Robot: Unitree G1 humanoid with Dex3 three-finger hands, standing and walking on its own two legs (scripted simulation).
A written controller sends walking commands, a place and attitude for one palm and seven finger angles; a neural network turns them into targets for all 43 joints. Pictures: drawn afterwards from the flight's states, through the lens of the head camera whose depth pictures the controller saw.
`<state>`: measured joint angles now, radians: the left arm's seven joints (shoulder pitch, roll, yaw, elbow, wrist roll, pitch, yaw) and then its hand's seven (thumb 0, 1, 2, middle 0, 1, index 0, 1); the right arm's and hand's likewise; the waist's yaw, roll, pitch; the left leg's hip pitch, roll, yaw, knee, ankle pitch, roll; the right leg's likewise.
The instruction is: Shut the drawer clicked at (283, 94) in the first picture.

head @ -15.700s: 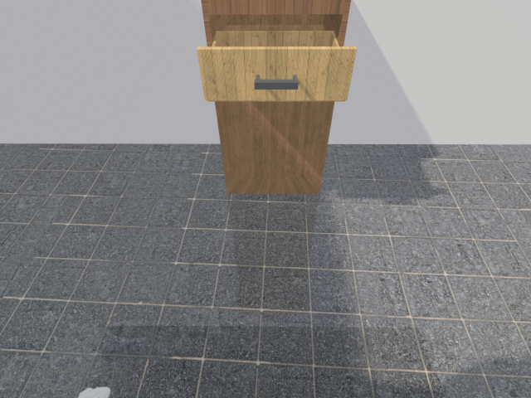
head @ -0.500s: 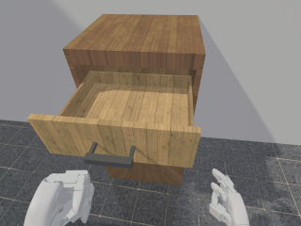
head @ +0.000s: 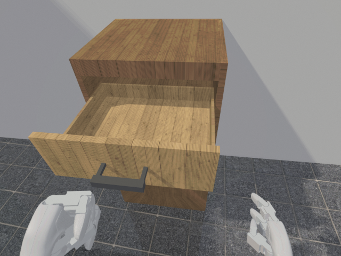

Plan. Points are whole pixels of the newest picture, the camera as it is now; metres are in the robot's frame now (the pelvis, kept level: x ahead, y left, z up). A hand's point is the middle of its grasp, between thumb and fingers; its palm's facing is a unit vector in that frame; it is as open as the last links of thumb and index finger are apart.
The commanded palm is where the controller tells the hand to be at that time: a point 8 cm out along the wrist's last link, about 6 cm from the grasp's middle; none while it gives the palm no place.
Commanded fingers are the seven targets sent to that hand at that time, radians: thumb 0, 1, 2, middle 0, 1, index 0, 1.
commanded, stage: bring the fist close to the handle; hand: left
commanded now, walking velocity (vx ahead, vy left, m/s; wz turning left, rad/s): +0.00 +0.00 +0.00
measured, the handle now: (120, 176) +0.29 +0.16 +0.06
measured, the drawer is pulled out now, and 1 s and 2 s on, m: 0.29 0.29 0.29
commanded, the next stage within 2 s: push the drawer shut in 1.44 s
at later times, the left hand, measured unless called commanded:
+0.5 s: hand (110, 227) +0.15 +0.13 +0.11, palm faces -0.02 -1.00 -0.08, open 3.3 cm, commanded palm +0.11 +0.18 +0.11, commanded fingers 0.00 0.90 0.90 -1.40 -1.60 -1.40 -1.60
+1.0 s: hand (123, 220) +0.18 +0.12 +0.06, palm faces -0.02 -1.00 -0.04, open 3.3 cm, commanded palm +0.15 +0.18 +0.06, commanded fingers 0.00 0.90 0.90 -1.40 -1.60 -1.40 -1.60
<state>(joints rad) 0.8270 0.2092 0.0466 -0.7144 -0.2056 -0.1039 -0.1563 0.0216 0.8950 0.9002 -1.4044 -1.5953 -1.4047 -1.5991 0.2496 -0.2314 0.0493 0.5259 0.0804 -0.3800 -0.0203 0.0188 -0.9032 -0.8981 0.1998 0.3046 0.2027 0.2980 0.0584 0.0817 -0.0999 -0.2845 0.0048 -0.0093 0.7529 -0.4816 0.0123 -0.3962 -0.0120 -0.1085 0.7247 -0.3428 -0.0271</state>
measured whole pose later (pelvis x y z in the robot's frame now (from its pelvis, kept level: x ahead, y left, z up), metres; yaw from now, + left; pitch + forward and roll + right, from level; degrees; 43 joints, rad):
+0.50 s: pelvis -0.01 +0.00 -0.01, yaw +0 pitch +4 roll -1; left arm 0.72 0.17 0.00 -0.50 -0.17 -0.17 -0.15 0.02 0.89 0.90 -1.40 -1.60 -1.40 -1.60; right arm 0.26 -0.24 0.03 0.54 0.06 -0.36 -0.03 0.02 -0.90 -0.90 0.20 0.30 0.20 0.30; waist 0.03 0.07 -0.08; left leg -0.38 0.00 -0.01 0.81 -0.49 0.01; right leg -0.50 -0.02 -0.11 0.78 -0.35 -0.03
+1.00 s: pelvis -0.01 +0.01 -0.02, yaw +0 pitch +9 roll -1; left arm 0.60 0.13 -0.07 -0.33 -0.12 -0.27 -0.07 0.02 0.90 0.90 -1.40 -1.60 -1.40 -1.60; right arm 0.27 -0.23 0.03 0.48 0.02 -0.27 -0.01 0.02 -0.90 -0.90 0.20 0.30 0.20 0.30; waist 0.00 0.05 -0.10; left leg -0.55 -0.02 0.00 0.92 -0.54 0.02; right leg -0.67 -0.04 -0.09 0.90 -0.39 -0.02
